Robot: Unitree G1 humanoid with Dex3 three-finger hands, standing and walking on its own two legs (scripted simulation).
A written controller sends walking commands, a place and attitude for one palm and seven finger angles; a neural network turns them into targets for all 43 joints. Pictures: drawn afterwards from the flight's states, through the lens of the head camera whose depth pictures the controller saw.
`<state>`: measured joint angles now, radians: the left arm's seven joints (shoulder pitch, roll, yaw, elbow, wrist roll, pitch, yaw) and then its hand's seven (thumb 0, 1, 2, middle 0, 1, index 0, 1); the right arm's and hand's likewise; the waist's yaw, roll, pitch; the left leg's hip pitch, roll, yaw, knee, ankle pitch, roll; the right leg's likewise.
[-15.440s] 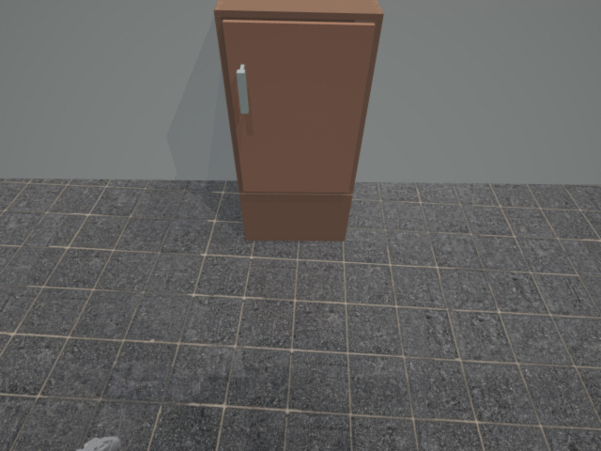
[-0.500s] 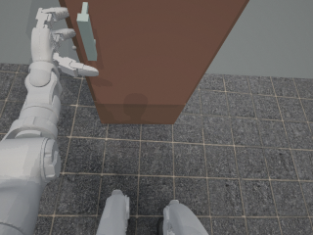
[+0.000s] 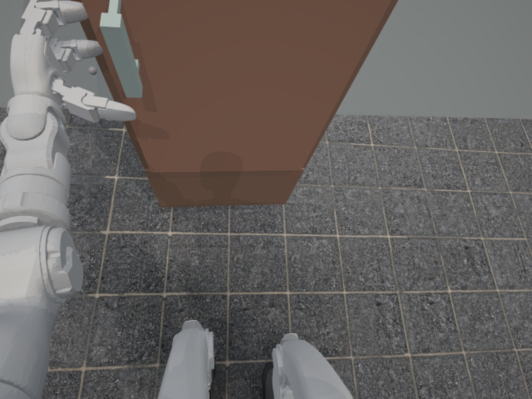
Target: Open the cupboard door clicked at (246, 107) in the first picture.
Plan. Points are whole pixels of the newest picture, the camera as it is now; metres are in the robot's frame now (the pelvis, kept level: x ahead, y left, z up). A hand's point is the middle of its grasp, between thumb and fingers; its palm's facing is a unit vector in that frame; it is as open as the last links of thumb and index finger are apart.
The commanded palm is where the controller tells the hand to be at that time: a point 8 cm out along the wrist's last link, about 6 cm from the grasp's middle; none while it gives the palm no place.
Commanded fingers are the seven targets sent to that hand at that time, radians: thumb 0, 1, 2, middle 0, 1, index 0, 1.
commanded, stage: move the hooked fingers beside the handle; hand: left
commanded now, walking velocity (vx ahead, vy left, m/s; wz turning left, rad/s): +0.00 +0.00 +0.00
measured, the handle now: (125, 48) +0.58 +0.17 +0.07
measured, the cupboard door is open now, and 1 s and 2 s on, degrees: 0 0 0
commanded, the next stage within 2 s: slide the fingers in behind the handle in 1.62 s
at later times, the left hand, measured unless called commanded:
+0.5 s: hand (88, 69) +0.55 +0.22 +0.07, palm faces +0.05 -1.00 -0.02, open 14.3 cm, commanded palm +0.53 +0.24 +0.07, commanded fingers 0.00 -0.50 0.30 -0.30 -1.20 -0.30 -1.20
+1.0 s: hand (71, 76) +0.53 +0.23 +0.08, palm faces +0.03 -1.00 -0.01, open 14.0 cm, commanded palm +0.52 +0.26 +0.07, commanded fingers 0.00 -0.50 0.30 -0.30 -1.20 -0.30 -1.20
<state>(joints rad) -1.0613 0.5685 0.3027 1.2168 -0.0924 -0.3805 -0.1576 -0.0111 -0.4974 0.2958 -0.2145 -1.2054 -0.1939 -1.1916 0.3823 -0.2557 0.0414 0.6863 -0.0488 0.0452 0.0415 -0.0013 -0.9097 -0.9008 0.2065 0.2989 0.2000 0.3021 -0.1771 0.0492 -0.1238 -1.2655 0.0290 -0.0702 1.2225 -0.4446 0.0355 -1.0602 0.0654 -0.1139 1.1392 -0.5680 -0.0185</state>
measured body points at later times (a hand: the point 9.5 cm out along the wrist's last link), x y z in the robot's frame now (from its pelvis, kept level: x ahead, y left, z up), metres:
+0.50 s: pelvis +0.01 +0.00 +0.00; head +0.17 +0.03 +0.42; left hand +0.54 +0.27 +0.08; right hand -0.01 -0.26 -0.10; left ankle +0.05 +0.09 -0.63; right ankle -0.02 -0.12 -0.63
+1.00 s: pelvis +0.00 +0.00 +0.00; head +0.16 +0.03 +0.42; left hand +0.52 +0.29 +0.08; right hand +0.00 -0.27 -0.10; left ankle +0.05 +0.09 -0.63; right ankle -0.02 -0.12 -0.63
